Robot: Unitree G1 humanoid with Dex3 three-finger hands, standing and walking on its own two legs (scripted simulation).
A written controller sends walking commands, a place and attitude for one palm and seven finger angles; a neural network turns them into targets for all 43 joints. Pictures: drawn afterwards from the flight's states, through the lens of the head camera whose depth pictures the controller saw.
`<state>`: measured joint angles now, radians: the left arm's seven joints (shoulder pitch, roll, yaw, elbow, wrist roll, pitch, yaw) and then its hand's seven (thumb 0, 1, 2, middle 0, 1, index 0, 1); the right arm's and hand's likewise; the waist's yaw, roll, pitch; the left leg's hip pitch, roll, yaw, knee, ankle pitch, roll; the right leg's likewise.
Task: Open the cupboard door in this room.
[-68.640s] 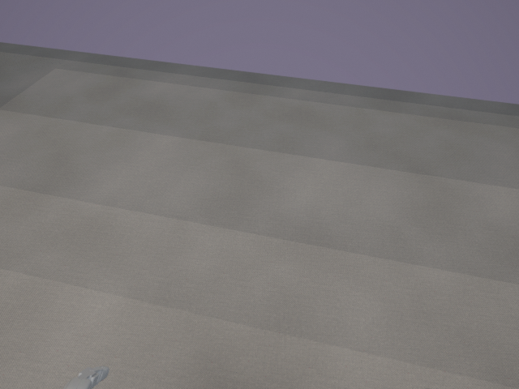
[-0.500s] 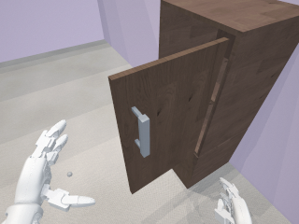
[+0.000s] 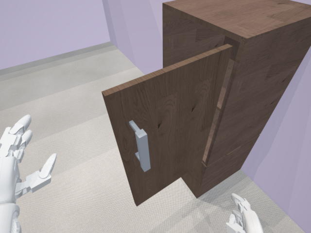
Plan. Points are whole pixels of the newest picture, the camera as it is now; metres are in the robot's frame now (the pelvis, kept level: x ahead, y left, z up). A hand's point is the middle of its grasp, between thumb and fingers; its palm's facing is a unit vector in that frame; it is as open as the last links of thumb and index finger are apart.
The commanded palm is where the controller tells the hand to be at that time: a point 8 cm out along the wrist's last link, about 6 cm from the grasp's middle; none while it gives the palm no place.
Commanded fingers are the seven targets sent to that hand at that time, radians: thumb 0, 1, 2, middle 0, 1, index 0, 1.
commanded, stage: draw the hand back to the body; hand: left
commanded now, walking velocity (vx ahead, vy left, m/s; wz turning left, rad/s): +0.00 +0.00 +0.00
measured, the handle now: (139, 147) +0.31 +0.08 +0.08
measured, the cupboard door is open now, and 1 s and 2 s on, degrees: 93 93 93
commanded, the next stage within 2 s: step back with the hand held close in 0.44 s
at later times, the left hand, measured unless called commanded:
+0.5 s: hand (37, 170) +0.18 +0.25 +0.16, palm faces +0.45 -0.80 -0.39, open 7.5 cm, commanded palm +0.13 +0.29 +0.17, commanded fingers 0.00 0.90 0.90 -0.20 -0.30 -0.20 -0.30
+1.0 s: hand (10, 192) +0.14 +0.28 +0.15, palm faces +0.34 -0.79 -0.51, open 7.4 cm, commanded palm +0.08 +0.32 +0.18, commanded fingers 0.00 0.90 0.90 -0.20 -0.30 -0.20 -0.30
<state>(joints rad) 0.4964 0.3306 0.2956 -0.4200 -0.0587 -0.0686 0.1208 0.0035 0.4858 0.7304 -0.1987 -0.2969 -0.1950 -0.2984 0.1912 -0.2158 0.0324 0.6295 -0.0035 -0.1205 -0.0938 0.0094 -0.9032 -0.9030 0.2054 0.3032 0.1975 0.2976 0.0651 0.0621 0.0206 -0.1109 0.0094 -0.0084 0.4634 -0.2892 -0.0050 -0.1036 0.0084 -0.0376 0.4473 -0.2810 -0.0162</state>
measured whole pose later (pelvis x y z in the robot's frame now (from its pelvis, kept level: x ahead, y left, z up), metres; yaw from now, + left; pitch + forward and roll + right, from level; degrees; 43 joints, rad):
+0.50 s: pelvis -0.01 -0.01 +0.00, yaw +0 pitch -5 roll +0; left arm 0.47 0.33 0.33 -0.40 -0.07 -0.09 0.11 0.01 0.88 0.90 -0.21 -0.30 -0.21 -0.30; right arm 0.18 -0.21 0.02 0.65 0.00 -0.10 -0.08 0.01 -0.90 -0.90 0.20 0.30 0.20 0.30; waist 0.07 0.06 0.03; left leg -0.08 0.02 -0.01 0.42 -0.26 -0.01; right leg -0.07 0.02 -0.04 0.40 -0.25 -0.03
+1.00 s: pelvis -0.07 +0.03 +0.00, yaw -1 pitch -1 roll -1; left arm 0.58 0.44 0.43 -0.53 -0.04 -0.16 0.13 0.01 0.88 0.90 -0.22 -0.30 -0.21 -0.30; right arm 0.17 -0.21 -0.01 0.57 0.01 -0.02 -0.08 0.01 -0.90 -0.90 0.20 0.30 0.20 0.30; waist 0.00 -0.01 0.07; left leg -0.31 -0.01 0.02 0.51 -0.20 0.03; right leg -0.29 -0.01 -0.01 0.47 -0.16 0.02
